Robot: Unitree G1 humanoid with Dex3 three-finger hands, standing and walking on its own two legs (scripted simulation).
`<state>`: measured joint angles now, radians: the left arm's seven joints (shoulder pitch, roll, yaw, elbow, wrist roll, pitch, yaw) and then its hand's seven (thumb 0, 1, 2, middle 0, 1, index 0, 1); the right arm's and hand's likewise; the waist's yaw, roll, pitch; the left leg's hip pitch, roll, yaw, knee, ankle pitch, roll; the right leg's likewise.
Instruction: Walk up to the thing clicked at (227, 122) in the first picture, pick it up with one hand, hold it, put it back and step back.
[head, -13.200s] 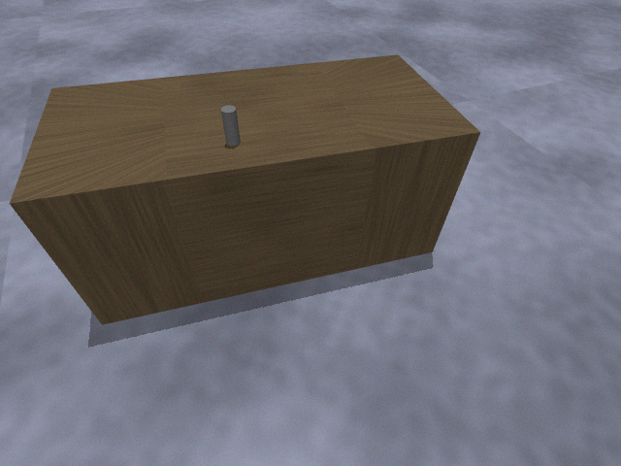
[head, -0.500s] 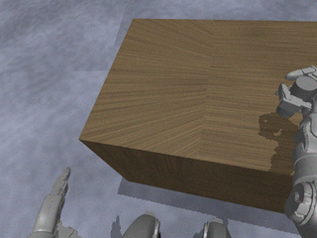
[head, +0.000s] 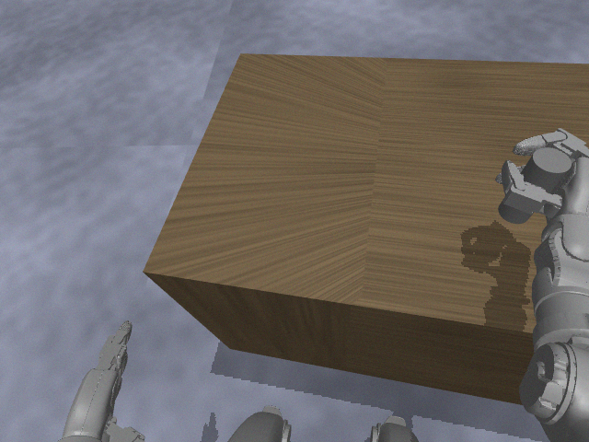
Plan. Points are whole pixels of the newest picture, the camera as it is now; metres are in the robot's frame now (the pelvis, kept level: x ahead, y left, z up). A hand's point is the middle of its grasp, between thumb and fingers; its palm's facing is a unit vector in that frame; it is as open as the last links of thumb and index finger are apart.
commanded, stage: lift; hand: right
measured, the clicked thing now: (530, 188) +0.49 -0.24 +0.04
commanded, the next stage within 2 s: hold in 1.30 s
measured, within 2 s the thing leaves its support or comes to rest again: neither
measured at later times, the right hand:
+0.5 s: hand (547, 185) +0.42 -0.21 +0.13, palm faces +0.23 +0.97 -0.01, open 5.3 cm
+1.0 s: hand (545, 201) +0.37 -0.18 +0.17, palm faces +0.22 +0.98 +0.00, open 5.3 cm
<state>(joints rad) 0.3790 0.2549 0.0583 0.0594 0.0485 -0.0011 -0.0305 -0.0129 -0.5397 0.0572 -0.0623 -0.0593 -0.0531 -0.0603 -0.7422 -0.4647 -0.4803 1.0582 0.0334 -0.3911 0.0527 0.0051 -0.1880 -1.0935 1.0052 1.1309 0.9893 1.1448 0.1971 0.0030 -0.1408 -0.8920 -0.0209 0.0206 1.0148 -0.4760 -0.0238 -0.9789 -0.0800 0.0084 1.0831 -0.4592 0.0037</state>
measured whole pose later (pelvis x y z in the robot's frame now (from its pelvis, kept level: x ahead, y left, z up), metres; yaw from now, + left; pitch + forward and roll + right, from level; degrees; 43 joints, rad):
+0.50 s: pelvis +0.00 +0.00 +0.03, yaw -1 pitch +11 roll +2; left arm 0.36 0.23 0.07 0.27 0.00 0.01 0.02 -0.01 -0.54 0.05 -0.06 -0.06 -0.05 -0.06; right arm -0.48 -0.28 -0.31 0.67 0.11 -0.24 0.00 0.00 -0.18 -1.11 1.02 1.11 1.00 1.13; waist 0.08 -0.01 -0.12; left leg -0.61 0.01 0.00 0.84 -0.42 -0.03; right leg -0.68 -0.05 -0.02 0.88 -0.39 0.00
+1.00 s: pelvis +0.00 +0.01 +0.06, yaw -1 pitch +3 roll +0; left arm 0.30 0.23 0.09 0.41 -0.03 -0.04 0.08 -0.01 -0.53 0.04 -0.05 -0.06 -0.04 -0.05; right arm -0.29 -0.21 -0.22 0.37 0.16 -0.10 -0.03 0.00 -0.17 -1.12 1.02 1.11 1.00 1.13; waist 0.04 -0.02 -0.04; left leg -0.38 0.01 0.00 0.68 -0.36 -0.02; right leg -0.42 -0.04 -0.03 0.68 -0.30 0.01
